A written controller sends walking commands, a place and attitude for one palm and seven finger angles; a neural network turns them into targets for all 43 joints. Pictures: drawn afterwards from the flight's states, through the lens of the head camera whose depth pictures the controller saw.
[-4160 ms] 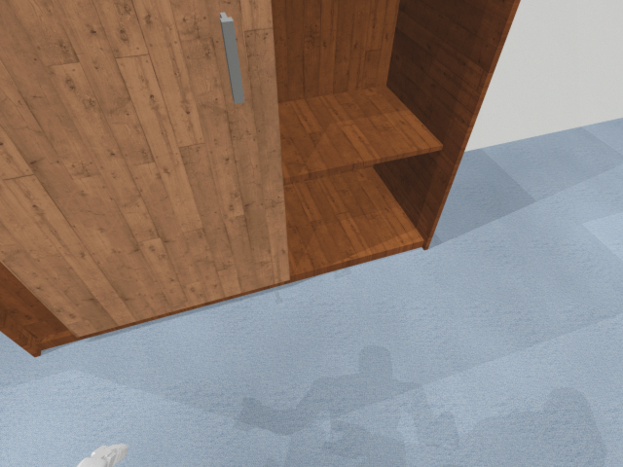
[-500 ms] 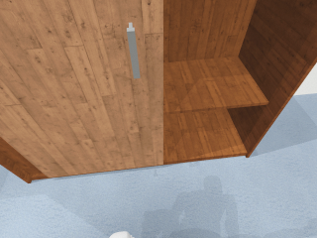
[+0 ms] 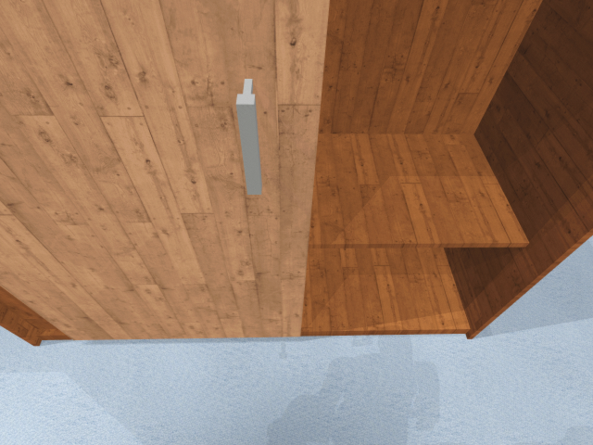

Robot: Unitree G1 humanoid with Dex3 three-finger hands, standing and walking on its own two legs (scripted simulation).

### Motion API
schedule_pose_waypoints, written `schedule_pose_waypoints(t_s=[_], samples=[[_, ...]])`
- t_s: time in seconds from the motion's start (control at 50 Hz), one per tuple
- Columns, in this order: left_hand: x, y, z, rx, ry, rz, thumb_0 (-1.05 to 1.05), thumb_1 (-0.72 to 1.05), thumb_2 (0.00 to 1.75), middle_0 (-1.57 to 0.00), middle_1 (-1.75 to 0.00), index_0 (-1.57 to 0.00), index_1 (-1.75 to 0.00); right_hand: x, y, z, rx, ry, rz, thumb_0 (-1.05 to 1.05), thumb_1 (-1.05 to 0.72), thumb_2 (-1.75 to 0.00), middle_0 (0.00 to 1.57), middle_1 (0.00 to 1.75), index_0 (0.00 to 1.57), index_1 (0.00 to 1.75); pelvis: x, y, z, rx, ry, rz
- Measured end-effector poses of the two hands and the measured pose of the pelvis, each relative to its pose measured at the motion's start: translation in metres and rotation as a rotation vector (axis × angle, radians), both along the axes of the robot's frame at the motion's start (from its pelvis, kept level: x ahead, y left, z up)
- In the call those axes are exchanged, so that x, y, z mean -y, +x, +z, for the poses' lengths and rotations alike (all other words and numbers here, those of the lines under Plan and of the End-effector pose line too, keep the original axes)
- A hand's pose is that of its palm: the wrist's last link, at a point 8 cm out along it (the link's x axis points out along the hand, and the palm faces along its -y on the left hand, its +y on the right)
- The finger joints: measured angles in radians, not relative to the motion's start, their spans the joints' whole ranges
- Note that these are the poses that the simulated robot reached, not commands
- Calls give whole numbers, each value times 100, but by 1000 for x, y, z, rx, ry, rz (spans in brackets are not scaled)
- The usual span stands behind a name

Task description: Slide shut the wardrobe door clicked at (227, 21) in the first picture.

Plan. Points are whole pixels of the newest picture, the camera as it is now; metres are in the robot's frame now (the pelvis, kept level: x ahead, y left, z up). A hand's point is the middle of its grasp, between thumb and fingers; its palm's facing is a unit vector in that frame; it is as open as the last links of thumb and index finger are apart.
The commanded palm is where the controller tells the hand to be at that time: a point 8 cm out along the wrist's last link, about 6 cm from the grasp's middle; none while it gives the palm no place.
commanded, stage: come to a stop and stand still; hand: left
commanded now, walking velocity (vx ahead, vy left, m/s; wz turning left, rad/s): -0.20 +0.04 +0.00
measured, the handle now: (251, 140) +0.48 +0.11 +0.14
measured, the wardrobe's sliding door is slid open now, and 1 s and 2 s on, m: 0.59 0.59 0.59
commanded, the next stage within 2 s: look again from close up in 1.60 s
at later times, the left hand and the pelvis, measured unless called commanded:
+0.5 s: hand out of the picture -0.01 +0.17 -0.15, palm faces +0.12 -0.95 -0.30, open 7.3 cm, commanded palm none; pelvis -0.04 -0.04 +0.00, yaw +1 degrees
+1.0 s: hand out of the picture -0.03 +0.19 -0.18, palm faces -0.01 -0.99 -0.14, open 7.4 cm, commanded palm none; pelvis -0.04 +0.02 +0.01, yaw -1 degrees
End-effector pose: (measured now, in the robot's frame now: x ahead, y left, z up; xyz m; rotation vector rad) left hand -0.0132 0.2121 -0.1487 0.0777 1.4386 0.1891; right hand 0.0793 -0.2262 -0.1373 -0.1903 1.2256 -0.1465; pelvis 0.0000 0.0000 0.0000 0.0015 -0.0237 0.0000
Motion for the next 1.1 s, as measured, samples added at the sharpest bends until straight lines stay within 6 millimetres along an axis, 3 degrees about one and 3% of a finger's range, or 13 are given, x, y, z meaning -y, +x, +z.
schedule_pose_waypoints(t_s=[0.12, 0.2, 0.3, 0.38, 0.48, 0.58, 0.66, 0.74, 0.82, 0.94, 1.1], samples=[[5, 27, 5, 70, 114, -24, 0, 91, 90, -20, -30, -20, -30, 43, -1, -24, -33, 40, -26, -1, -92, -90, 20, 30, 20, 30, 37, 4, -13, 4, 27, -8], [13, 35, 19, 110, 147, -30, 0, 91, 90, -20, -30, -20, -30, 64, -6, -26, -52, 41, -34, 0, -91, -90, 20, 30, 20, 30, 48, -1, -9, 0, 35, 8], [19, 36, 32, 154, 166, -26, 0, 91, 90, -20, -30, -21, -30, 77, -19, -20, -75, 43, -11, 0, -91, -90, 20, 30, 19, 30, 53, -13, -1, -14, 48, 19], [17, 25, 36, 175, 172, -10, 0, 91, 90, -20, -30, -21, -30, 77, -31, -16, -92, 41, 19, 0, -91, -90, 19, 30, 19, 30, 52, -23, 2, -19, 56, 29], [6, -4, 34, 149, 156, 3, 0, 91, 90, -20, -30, -21, -30, 65, -43, -9, -78, 39, 36, 0, -91, -90, 19, 30, 19, 30, 41, -36, 4, -18, 57, 27], [-17, -35, 20, 94, 113, 9, 0, 90, 90, -20, -30, -21, -30, 40, -63, 0, -44, 22, 29, 0, -91, -90, 19, 30, 19, 30, 19, -48, 3, -24, 38, 10], [-37, -49, 0, 53, 64, 6, 1, 91, 90, -20, -30, -21, -30, 12, -99, 3, -50, -14, -7, 0, -91, -90, 19, 30, 19, 30, -4, -56, -4, -27, -11, 8], [-45, -53, 0, 34, 20, -2, 1, 91, 90, -20, -30, -20, -30, -16, -142, 15, -143, -12, -43, 0, -91, -90, 20, 30, 20, 30, -15, -55, 7, -34, -29, 12], [-46, -53, -1, 16, -13, -15, 1, 91, 90, -20, -30, -20, -30, -36, -171, 19, -222, -4, -82, 0, -90, -90, 20, 30, 20, 30, -23, -50, 11, -51, -25, 2], [-39, -41, -3, -42, -30, -65, 1, 91, 90, -20, -30, -20, -30, -50, -200, 20, -301, 1, -147, 0, -90, -90, 20, 30, 20, 30, -23, -45, 9, -61, -15, -11], [-21, 22, 1, 58, 24, -121, 1, 93, 90, -20, -30, -20, -30, -37, -222, 6, -396, 50, -198, 0, -90, -90, 20, 30, 20, 30, -4, -40, 2, -55, 1, -13]])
